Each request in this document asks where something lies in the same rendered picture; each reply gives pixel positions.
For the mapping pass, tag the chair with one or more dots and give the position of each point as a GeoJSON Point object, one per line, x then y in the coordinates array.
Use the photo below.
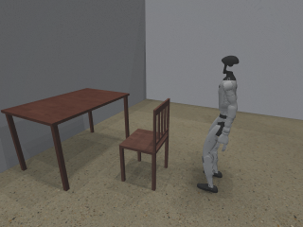
{"type": "Point", "coordinates": [149, 142]}

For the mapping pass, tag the robot left hand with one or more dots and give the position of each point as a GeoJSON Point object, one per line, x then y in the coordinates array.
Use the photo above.
{"type": "Point", "coordinates": [223, 139]}

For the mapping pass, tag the left robot forearm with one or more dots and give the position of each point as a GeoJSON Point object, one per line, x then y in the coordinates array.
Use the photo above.
{"type": "Point", "coordinates": [229, 120]}

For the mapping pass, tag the robot right shin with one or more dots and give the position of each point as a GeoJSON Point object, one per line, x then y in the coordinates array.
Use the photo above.
{"type": "Point", "coordinates": [215, 161]}

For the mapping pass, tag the left robot upper arm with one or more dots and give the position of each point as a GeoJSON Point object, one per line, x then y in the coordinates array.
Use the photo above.
{"type": "Point", "coordinates": [229, 90]}

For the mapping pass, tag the table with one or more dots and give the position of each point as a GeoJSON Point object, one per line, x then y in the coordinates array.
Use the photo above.
{"type": "Point", "coordinates": [55, 110]}

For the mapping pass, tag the humanoid robot head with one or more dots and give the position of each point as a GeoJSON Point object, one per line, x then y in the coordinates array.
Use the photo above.
{"type": "Point", "coordinates": [230, 61]}

